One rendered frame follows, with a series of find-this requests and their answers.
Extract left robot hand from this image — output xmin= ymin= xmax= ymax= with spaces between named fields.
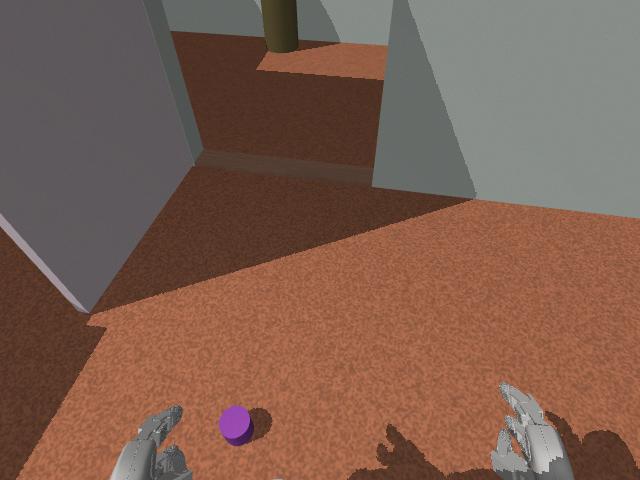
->
xmin=110 ymin=405 xmax=193 ymax=480

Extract right robot hand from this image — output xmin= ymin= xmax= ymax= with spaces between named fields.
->
xmin=490 ymin=382 xmax=575 ymax=480

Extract tin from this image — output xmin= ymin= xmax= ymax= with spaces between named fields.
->
xmin=219 ymin=406 xmax=254 ymax=446

